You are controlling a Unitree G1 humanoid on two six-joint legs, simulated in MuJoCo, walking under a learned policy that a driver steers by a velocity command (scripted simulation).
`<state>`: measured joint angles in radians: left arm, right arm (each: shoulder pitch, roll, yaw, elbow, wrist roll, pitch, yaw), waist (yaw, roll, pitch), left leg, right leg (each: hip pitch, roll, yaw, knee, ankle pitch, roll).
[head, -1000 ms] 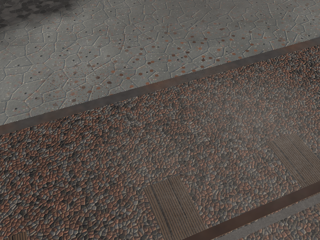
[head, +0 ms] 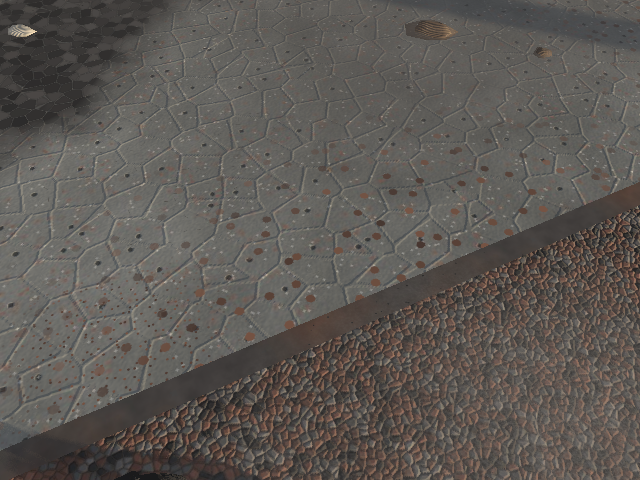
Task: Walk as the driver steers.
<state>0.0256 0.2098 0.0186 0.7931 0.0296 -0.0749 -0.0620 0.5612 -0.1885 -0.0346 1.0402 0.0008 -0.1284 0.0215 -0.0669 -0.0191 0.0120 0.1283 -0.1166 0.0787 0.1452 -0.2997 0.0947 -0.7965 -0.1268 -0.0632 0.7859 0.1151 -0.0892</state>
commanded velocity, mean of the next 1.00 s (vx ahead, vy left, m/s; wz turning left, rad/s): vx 0.82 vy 0.00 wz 0.65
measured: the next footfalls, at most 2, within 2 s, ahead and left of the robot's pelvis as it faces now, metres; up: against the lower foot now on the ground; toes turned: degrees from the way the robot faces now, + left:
right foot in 0.14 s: +0.36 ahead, -0.08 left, +0.00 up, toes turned -3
left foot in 0.60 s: +0.77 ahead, +0.10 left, +0.00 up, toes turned +23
